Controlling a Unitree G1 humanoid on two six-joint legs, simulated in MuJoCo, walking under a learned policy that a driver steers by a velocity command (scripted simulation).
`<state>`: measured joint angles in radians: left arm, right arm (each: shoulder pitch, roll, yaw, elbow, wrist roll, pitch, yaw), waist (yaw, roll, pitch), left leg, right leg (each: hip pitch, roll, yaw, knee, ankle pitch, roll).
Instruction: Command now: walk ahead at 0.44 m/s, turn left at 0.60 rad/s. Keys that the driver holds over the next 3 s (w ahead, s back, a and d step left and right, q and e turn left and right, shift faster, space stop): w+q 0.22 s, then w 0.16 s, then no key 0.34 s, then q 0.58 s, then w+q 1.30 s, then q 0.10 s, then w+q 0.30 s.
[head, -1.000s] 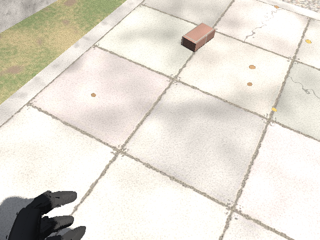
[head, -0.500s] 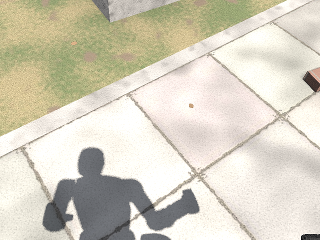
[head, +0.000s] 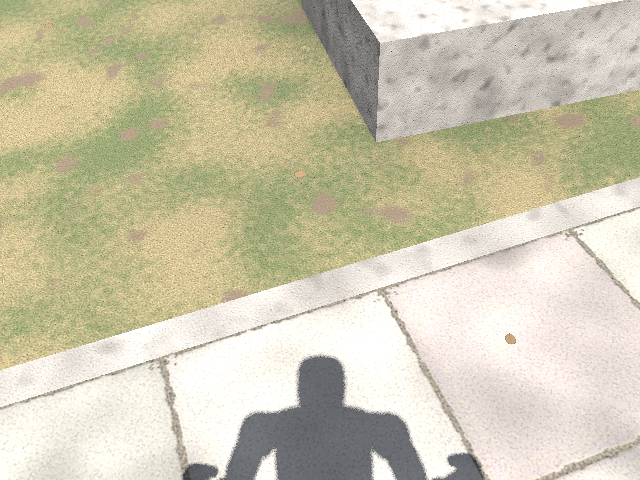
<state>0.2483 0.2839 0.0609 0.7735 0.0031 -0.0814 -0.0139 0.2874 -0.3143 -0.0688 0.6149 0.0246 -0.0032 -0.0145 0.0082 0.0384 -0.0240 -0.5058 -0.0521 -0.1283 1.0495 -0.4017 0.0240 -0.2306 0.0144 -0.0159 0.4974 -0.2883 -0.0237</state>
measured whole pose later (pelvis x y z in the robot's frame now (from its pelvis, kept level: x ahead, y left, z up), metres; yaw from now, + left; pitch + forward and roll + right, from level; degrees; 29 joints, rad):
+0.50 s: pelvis +0.25 +0.08 +0.00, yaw +14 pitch +1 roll +0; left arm 0.30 0.31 0.03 0.82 -0.02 -0.08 0.00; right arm 0.14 -0.28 -0.05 0.62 0.00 -0.05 0.03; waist 0.04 -0.01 0.08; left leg -0.36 -0.07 0.03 0.49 -0.16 0.07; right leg -0.38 -0.09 0.01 1.20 -0.43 0.01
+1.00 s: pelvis +0.39 +0.08 +0.00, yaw +21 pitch +1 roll +0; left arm 0.10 0.26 0.03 0.74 0.02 0.00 0.03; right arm 0.19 -0.32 -0.07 0.79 0.02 0.06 -0.04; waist 0.00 0.03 0.06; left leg -0.46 -0.01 -0.02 1.06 -0.50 -0.06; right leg -0.36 -0.05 -0.09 0.47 -0.12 -0.02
